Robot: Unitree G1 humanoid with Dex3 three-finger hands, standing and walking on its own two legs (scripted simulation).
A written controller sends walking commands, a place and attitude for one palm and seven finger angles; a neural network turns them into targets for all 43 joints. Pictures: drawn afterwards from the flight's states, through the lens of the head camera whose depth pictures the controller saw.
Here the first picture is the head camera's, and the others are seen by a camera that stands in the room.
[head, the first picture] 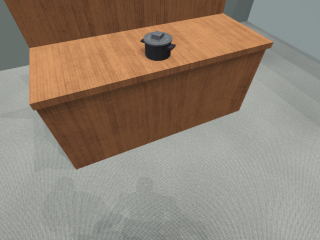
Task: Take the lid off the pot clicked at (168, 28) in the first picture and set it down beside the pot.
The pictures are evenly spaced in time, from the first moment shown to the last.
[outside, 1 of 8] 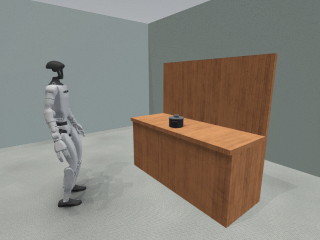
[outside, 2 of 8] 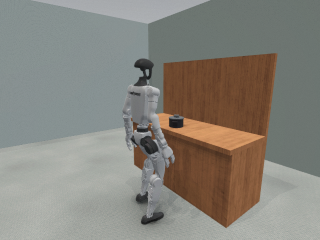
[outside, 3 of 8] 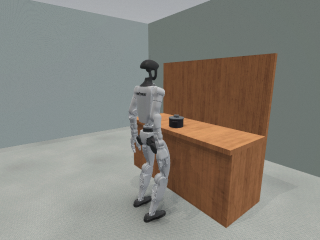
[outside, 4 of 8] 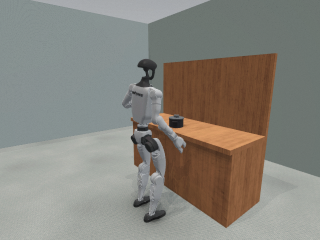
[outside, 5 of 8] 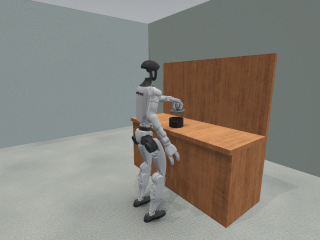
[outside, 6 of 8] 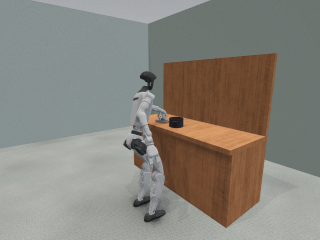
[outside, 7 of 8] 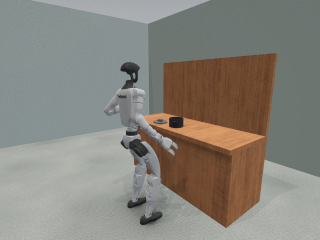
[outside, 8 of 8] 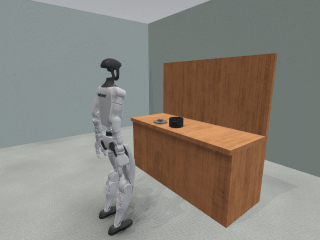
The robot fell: no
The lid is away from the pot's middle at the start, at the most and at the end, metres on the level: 0.00 0.24 0.24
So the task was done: yes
